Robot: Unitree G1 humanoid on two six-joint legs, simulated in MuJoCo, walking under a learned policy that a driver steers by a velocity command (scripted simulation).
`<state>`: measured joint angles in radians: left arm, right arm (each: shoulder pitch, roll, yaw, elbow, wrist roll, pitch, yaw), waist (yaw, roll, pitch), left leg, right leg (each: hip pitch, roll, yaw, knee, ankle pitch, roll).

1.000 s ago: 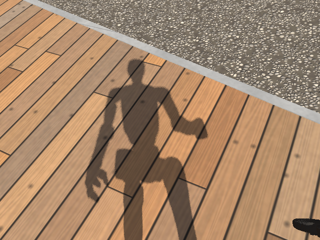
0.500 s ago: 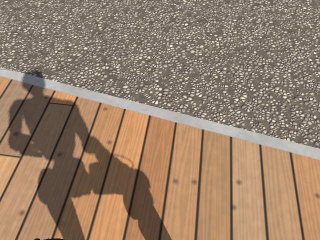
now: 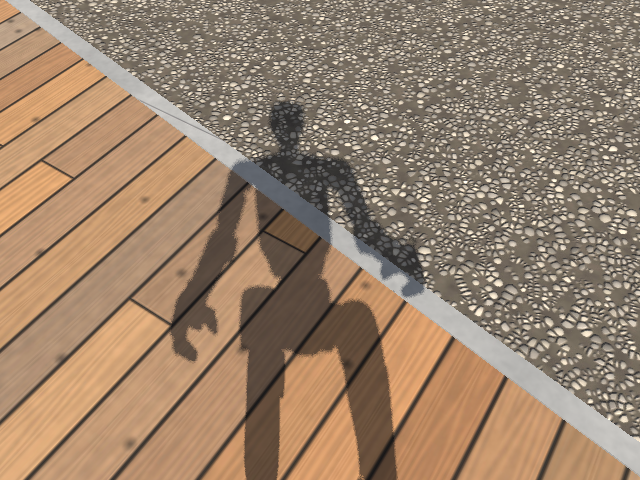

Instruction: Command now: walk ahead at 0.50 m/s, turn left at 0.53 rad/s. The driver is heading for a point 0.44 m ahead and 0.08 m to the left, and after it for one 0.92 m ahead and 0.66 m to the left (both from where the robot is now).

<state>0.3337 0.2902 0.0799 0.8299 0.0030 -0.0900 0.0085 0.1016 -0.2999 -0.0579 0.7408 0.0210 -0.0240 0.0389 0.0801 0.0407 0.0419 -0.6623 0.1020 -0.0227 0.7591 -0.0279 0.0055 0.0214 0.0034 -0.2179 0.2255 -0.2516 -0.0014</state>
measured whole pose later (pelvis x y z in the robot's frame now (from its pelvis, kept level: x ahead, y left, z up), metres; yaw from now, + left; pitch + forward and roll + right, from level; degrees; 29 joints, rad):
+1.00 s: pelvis +0.55 +0.12 +0.00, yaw +35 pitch +1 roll -2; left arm 0.32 0.29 0.07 0.83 0.00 -0.09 0.00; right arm 0.13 -0.30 -0.07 0.65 0.02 -0.02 0.03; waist 0.09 0.04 0.05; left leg -0.68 0.10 -0.05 0.80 -0.04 0.00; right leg 0.00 0.02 -0.18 0.24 -0.25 -0.01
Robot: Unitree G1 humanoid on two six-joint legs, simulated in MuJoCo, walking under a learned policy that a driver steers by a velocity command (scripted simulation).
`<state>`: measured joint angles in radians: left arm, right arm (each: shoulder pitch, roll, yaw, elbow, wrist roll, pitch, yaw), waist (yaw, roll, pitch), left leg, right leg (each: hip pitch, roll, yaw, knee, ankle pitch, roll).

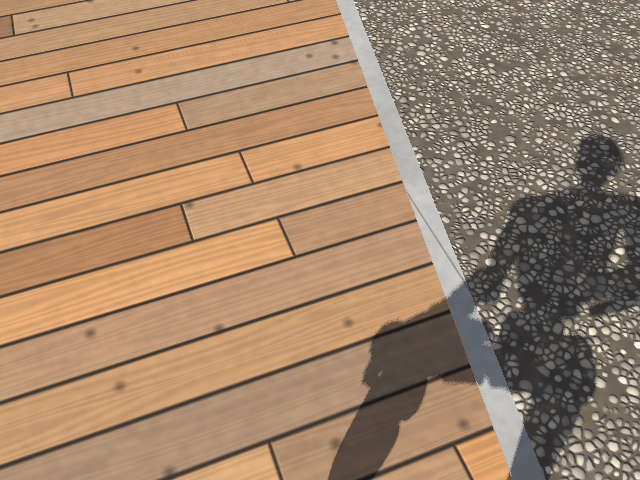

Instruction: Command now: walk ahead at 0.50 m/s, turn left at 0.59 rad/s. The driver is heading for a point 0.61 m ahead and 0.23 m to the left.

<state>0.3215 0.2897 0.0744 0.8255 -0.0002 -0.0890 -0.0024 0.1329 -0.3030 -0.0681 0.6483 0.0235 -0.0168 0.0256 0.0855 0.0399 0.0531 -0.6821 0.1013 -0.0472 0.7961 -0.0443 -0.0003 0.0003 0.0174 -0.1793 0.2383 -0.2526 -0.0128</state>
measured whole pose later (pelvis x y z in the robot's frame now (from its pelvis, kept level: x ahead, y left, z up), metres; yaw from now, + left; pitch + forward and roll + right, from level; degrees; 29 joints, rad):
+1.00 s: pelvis +0.53 +0.12 +0.00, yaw +31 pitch +1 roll -2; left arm 0.28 0.29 0.06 0.85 -0.02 -0.06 -0.01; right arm 0.10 -0.28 -0.05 0.64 0.00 -0.02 0.01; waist 0.08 0.03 0.06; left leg -0.54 0.03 -0.05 0.64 -0.10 -0.01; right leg -0.11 0.01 -0.09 0.33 -0.24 -0.01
